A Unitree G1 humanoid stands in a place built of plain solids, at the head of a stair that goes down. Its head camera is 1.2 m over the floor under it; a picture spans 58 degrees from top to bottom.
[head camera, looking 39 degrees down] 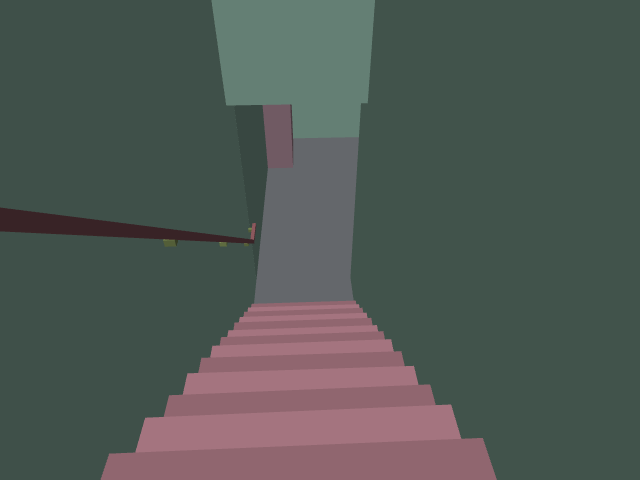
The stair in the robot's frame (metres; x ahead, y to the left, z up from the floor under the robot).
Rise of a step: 0.19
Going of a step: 0.23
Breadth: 1.20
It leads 2 degrees to the left of straight ahead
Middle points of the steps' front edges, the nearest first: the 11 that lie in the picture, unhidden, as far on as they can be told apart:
0.67 0.07 -0.19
0.90 0.08 -0.39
1.11 0.09 -0.59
1.35 0.10 -0.78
1.59 0.11 -0.97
1.83 0.12 -1.16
2.05 0.13 -1.36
2.27 0.14 -1.55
2.51 0.15 -1.74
2.74 0.16 -1.93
2.97 0.17 -2.11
